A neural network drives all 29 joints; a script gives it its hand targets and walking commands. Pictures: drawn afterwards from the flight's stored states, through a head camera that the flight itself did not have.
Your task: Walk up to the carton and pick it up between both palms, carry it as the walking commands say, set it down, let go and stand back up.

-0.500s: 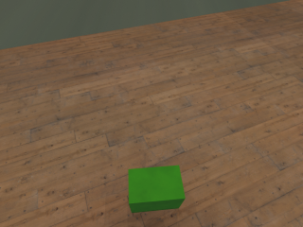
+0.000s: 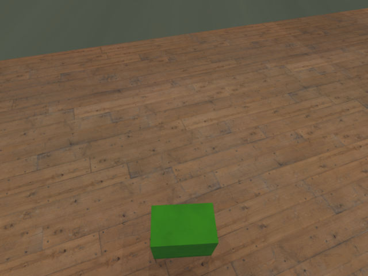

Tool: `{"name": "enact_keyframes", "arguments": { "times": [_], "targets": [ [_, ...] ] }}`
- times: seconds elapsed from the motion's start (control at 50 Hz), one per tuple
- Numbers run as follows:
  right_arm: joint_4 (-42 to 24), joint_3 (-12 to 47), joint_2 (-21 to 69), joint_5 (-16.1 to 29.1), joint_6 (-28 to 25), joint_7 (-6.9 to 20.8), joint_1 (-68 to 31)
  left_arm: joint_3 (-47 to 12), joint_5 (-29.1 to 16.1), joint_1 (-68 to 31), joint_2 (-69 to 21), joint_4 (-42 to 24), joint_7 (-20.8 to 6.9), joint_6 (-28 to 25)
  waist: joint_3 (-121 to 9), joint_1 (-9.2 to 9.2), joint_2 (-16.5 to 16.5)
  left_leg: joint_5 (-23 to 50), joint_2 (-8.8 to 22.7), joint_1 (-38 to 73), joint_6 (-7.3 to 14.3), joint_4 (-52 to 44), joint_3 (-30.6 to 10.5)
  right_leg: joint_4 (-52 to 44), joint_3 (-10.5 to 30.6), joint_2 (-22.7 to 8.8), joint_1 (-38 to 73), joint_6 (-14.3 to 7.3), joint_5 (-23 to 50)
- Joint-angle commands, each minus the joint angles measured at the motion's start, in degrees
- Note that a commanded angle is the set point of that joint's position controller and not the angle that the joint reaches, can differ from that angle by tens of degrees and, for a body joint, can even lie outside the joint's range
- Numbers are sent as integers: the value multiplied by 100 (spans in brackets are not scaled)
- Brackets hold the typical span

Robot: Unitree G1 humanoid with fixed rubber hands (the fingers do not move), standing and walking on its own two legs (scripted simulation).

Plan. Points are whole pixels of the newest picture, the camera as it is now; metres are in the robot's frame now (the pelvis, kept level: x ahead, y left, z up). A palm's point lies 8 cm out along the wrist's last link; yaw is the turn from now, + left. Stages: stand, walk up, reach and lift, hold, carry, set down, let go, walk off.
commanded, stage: walk up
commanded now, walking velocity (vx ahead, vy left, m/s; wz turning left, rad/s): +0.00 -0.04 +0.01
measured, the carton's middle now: (182, 231) +0.39 -0.02 -0.66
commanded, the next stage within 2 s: stand in 0.10 s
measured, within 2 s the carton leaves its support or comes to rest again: neither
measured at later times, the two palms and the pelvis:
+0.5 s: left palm out of the picture +0.04 +0.22 -0.16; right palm out of the picture +0.03 -0.23 -0.16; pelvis -0.01 +0.00 -0.02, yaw +0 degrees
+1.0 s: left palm out of the picture +0.15 +0.20 -0.17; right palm out of the picture +0.14 -0.22 -0.18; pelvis -0.05 +0.02 -0.06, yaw -2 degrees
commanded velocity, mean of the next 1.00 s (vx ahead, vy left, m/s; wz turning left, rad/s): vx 0.00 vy -0.01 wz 0.00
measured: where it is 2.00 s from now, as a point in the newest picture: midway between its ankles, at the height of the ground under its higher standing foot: outside the picture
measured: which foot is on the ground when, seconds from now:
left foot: down 0.00-1.00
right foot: down 0.00-1.00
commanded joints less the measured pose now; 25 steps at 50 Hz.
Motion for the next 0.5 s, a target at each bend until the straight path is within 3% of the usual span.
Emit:
{"name": "enact_keyframes", "arguments": {
  "times": [0.0,0.04,0.08,0.1,0.14,0.16,0.24,0.3,0.38,0.4,0.42,0.44,0.46,0.48],
  "targets": [
    [-130,-90,-694,-9,-117,-84,230,79,4,368,371,-102,32,-22,245,77,736,1213,992,-461,256,-952,-809,-215,507,-509,210,271,7],
    [-277,-161,-941,-47,-122,-130,446,193,54,200,650,-101,27,25,229,-24,507,1278,1363,-159,446,-936,-1327,270,420,-406,-340,313,-204],
    [-256,-171,-836,-42,-122,-139,363,140,86,336,524,-137,21,24,287,30,777,1220,1339,-323,467,-832,-1175,265,465,-458,-281,341,-257],
    [-177,-92,-448,34,-150,-104,358,5,56,421,243,-18,23,-15,126,105,796,755,864,-562,351,-944,-707,-223,597,-595,254,213,79],
    [-191,-4,-263,28,-121,-62,407,-3,54,423,376,96,51,-84,191,44,159,344,391,-562,160,-836,-384,-540,978,-828,459,87,218],
    [-172,7,-250,38,-106,-50,459,-13,58,388,403,97,63,-94,309,-8,-43,320,330,-476,138,-818,-380,-657,1159,-909,321,50,217],
    [3,-34,-295,53,-138,-35,613,-31,16,535,421,176,94,-125,88,5,-291,563,355,-278,135,-782,-250,-747,1127,-955,479,25,480],
    [43,-34,-271,52,-147,-39,634,-34,6,589,371,215,91,-134,145,16,-44,615,383,-326,124,-839,-284,-698,1089,-927,521,9,623],
    [140,-9,-248,38,-150,-47,700,-33,19,620,356,229,96,-148,149,14,-58,633,426,-277,145,-876,-307,-654,1059,-902,458,27,550],
    [-1871,223,-1174,867,116,-10,-1310,-293,-802,-1391,851,-1782,67,125,-829,-84,-288,-1319,-215,-2178,348,389,138,465,839,-465,-1062,212,-1847],
    [-3388,545,-872,1159,481,-149,-3321,-359,-858,-3401,1069,-3291,152,541,-1027,169,-326,-1096,-182,-2525,340,847,286,638,852,-704,-1403,194,-1543],
    [-3041,377,-986,1049,959,-224,-3612,-403,-975,-3466,998,-3203,232,972,-831,267,-301,-1331,-135,-2808,318,847,385,744,657,-624,-1368,104,-1655],
    [-3372,411,-1116,1028,1330,-203,-3111,-369,-1077,-3162,1159,-3384,211,1367,-1184,298,-338,-1437,-74,-2899,480,990,294,823,657,-677,-1416,22,-1801],
    [-3305,330,-956,1035,1773,-211,-2677,-546,-1292,-2805,1082,-3259,122,1819,-1448,240,-220,-1249,-20,-2724,516,1095,234,813,751,-702,-1684,-66,-1802]
  ]
}}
